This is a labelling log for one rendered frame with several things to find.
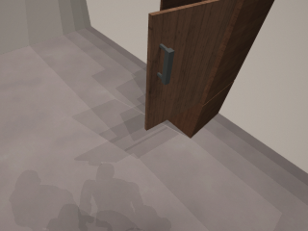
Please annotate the cupboard door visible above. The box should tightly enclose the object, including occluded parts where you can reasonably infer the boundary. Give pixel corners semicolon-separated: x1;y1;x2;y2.
144;0;237;131

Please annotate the handle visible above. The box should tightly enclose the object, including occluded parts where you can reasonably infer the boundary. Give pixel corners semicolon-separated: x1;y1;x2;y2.
157;43;175;85

